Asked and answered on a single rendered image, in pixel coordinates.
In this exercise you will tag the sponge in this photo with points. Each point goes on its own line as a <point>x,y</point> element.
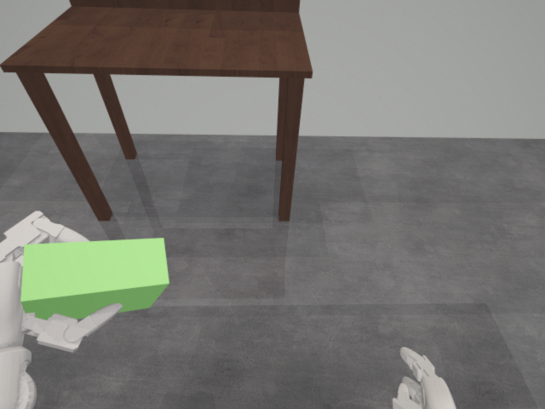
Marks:
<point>77,278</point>

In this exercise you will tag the table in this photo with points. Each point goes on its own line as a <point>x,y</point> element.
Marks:
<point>209,38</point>

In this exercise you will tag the left robot hand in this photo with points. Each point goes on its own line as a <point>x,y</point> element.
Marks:
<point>59,331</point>

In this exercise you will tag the right robot hand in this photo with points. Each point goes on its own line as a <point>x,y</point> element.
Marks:
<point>433,393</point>

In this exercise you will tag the left robot forearm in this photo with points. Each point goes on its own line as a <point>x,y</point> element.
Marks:
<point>17,388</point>

